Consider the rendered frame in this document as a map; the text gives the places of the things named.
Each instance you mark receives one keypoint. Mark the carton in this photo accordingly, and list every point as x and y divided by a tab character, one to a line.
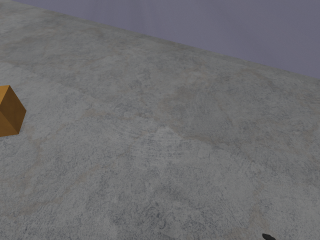
12	112

